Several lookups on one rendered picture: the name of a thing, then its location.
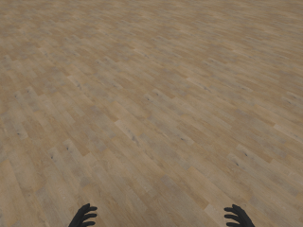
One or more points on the right robot hand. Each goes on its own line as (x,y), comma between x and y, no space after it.
(241,217)

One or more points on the left robot hand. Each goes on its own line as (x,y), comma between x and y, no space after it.
(80,217)

